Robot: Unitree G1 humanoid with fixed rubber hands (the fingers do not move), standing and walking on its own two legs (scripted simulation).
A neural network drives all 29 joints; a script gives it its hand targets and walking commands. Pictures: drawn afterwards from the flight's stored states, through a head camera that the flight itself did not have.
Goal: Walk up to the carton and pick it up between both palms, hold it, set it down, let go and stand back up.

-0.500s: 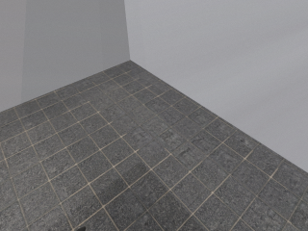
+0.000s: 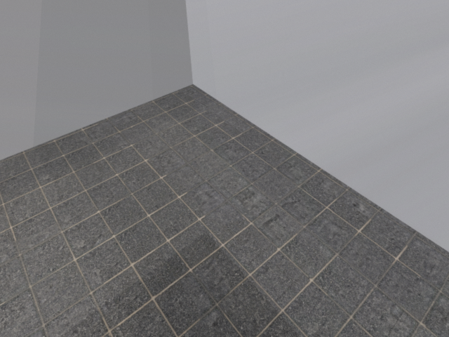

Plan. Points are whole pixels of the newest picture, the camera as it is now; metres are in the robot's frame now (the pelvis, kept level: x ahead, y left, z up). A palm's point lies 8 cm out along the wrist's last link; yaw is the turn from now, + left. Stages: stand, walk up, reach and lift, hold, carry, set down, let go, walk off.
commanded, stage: stand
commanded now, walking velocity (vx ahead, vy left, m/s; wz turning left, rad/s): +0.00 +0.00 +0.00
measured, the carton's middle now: out of the picture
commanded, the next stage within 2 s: walk up in 0.34 s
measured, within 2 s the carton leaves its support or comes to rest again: neither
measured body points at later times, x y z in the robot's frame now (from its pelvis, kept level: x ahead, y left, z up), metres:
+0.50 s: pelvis -0.01 +0.00 +0.01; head -0.01 +0.00 +0.46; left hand -0.02 +0.22 -0.15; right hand -0.02 -0.22 -0.16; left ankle -0.01 +0.13 -0.73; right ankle -0.03 -0.12 -0.73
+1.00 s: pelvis -0.06 +0.07 -0.02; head -0.04 +0.11 +0.43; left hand -0.06 +0.38 -0.16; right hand +0.09 -0.20 -0.13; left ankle -0.04 +0.23 -0.73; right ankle +0.00 -0.04 -0.70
